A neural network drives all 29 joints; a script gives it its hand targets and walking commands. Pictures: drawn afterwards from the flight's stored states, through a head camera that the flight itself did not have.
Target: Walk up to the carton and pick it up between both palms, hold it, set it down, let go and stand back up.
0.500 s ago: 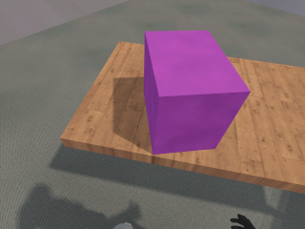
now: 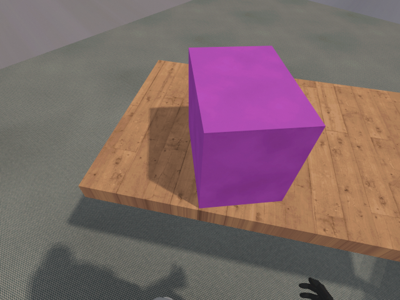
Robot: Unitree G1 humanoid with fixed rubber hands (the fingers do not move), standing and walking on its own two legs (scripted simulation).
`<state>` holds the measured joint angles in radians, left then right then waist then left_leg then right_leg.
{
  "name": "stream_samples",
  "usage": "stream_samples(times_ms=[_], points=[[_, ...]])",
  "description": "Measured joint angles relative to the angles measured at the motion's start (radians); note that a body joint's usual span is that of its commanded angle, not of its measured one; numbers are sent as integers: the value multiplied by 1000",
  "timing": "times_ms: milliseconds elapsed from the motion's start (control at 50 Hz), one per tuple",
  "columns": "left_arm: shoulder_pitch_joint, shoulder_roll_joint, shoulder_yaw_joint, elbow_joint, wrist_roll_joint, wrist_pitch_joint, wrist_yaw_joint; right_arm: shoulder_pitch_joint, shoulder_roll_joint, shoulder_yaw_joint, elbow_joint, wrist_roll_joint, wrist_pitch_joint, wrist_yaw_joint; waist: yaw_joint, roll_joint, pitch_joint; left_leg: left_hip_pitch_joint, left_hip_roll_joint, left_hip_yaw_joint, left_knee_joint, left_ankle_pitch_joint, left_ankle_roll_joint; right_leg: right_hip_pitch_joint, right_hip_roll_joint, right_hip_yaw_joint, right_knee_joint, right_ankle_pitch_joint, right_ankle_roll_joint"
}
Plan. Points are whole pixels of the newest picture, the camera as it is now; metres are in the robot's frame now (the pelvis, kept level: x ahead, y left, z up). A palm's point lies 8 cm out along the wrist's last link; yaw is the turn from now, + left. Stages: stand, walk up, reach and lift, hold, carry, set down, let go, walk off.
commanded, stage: walk up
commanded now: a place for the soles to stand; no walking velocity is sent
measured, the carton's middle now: (236, 125) +0.46 -0.06 +0.11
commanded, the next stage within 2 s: reach and lift in 0.32 s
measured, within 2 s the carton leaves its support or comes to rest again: neither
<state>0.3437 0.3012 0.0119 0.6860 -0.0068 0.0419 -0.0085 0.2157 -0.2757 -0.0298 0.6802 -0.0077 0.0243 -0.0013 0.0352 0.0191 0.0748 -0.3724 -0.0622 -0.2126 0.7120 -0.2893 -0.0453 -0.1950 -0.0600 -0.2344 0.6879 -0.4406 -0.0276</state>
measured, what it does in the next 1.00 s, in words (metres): stands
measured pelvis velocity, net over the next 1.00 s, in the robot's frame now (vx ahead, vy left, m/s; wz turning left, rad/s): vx -0.01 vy -0.02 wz -0.17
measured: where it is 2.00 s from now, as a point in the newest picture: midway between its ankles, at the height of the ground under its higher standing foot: outside the picture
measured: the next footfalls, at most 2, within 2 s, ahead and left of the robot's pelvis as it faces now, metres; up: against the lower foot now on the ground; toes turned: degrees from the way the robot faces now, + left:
none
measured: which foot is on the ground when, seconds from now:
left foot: down 0.00-1.00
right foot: down 0.00-1.00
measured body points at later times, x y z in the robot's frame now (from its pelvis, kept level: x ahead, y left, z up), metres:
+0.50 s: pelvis -0.02 +0.00 -0.01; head +0.02 +0.02 +0.44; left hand +0.16 +0.26 -0.11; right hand +0.14 -0.25 -0.11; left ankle +0.06 +0.14 -0.72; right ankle -0.04 -0.09 -0.72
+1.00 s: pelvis -0.01 -0.02 +0.03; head -0.03 -0.01 +0.48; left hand +0.18 +0.21 -0.03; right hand +0.15 -0.27 -0.04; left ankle +0.06 +0.14 -0.72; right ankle -0.04 -0.09 -0.72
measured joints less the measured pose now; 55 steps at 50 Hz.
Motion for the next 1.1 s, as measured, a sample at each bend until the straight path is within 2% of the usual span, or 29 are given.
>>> stream_samples(times_ms=[340,380,420,460,520,600,680,800,900,980,1100], points=[[-41,20,13,-15,1,8,-4,-6,16,8,10,2,0,1,-5,-24,2,-7,4,8,7,0,4,-1,-1,-1,-1,4,6],[-45,15,31,-47,1,82,28,-80,37,-35,150,-36,-82,22,19,-35,-19,-33,28,49,9,-2,-4,-54,11,41,20,7,1],[-69,12,44,-87,0,148,58,-174,59,-66,275,-59,-149,47,25,-42,-19,-61,54,88,28,-10,-9,-105,29,81,53,10,-4],[-116,11,46,-123,-6,181,71,-231,75,-61,328,-59,-202,65,14,-45,-3,-80,71,103,48,-15,-13,-133,42,97,76,11,-9],[-196,0,46,-193,-13,210,80,-258,90,-22,346,-34,-264,81,0,-48,32,-65,91,108,39,-6,-20,-120,61,101,59,28,-18],[-245,-34,48,-276,-3,235,78,-221,97,25,315,13,-285,85,-9,-59,46,19,112,119,-60,39,-27,-44,82,113,-42,83,-27],[-222,-76,57,-295,15,255,80,-143,66,44,231,33,-256,84,-6,-69,6,107,121,146,-182,88,-29,24,90,139,-146,132,-27],[-150,-97,58,-283,8,278,103,-63,7,26,61,42,-168,91,25,-63,-54,176,124,179,-281,124,-22,64,90,168,-209,160,-28],[-95,-97,51,-338,-7,277,123,-57,3,21,-22,54,-96,119,47,-52,-75,189,124,179,-315,139,-24,75,91,166,-236,171,-30],[-49,-107,25,-419,-24,266,137,-60,23,19,-46,63,-71,135,44,-38,-83,195,124,170,-336,149,-29,90,92,157,-267,181,-31],[9,-144,-28,-529,-40,240,152,-17,34,22,-111,79,-59,138,22,-13,-90,206,125,166,-362,153,-28,113,95,154,-316,196,-28]])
